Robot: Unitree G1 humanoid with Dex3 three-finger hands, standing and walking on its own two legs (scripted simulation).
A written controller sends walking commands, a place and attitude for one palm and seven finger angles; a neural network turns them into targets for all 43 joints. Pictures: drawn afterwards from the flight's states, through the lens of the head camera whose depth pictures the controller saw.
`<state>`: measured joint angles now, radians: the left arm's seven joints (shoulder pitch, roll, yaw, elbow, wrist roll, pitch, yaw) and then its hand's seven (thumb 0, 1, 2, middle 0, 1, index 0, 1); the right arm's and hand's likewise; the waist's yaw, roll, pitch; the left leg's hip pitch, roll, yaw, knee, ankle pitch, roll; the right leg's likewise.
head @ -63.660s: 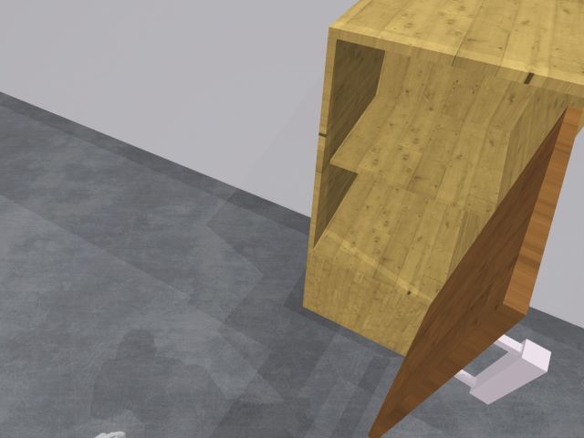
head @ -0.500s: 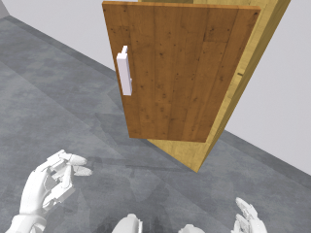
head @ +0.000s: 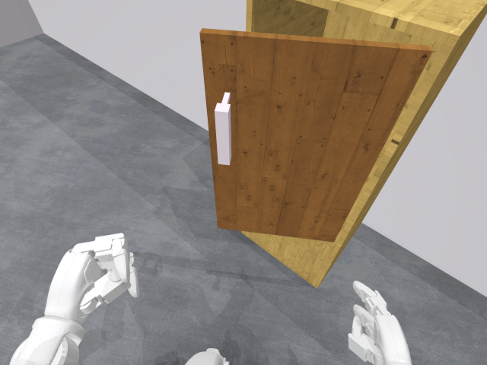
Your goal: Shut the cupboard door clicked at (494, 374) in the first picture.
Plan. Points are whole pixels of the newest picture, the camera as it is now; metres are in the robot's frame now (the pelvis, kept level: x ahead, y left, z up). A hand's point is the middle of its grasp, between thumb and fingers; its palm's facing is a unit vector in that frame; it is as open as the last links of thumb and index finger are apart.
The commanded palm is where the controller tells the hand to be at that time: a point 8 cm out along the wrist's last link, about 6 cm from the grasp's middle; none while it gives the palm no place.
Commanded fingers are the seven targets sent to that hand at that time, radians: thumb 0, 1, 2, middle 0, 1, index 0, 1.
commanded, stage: raise the hand and make a fist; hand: left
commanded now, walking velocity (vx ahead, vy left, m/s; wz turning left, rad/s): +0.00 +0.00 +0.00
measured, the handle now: (225, 129) +0.52 +0.09 +0.10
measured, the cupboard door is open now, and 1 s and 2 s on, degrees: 32 32 32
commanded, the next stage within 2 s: bring the fist close to the handle in 0.60 s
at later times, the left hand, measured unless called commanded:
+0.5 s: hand (145, 267) +0.23 +0.16 +0.10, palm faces -0.04 -1.00 -0.05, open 3.1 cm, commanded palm +0.20 +0.21 +0.10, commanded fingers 0.00 0.90 0.90 -1.30 -1.50 -1.30 -1.50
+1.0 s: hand (175, 234) +0.28 +0.13 +0.10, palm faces -0.07 -1.00 -0.03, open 3.1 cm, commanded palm +0.26 +0.19 +0.10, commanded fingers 0.00 0.90 0.90 -1.30 -1.50 -1.30 -1.50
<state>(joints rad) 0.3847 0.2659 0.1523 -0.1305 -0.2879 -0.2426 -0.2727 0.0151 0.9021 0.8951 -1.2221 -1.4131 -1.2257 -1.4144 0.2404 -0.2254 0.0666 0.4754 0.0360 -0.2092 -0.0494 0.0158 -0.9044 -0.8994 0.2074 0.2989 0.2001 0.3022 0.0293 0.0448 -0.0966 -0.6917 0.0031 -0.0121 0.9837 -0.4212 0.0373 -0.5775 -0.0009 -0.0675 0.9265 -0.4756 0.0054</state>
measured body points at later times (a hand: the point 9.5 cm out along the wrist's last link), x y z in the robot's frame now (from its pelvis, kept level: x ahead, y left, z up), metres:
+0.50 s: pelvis +0.00 -0.03 +0.01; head +0.02 -0.04 +0.46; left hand +0.22 +0.21 +0.10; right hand +0.17 -0.27 -0.06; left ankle +0.04 +0.09 -0.68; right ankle +0.00 -0.13 -0.68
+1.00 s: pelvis +0.01 -0.03 +0.01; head +0.03 -0.05 +0.46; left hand +0.28 +0.19 +0.10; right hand +0.18 -0.27 -0.07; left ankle +0.04 +0.09 -0.68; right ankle +0.00 -0.13 -0.68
